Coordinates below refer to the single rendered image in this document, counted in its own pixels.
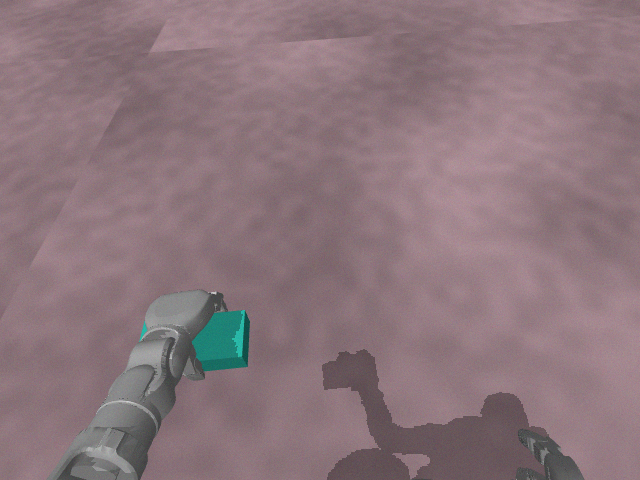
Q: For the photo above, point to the small box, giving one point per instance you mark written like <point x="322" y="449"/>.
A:
<point x="224" y="341"/>

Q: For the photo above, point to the left robot arm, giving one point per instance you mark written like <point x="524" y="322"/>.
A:
<point x="115" y="444"/>

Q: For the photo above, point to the right robot hand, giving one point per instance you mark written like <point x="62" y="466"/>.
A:
<point x="548" y="453"/>

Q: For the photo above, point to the left robot hand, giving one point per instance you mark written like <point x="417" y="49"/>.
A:
<point x="191" y="311"/>

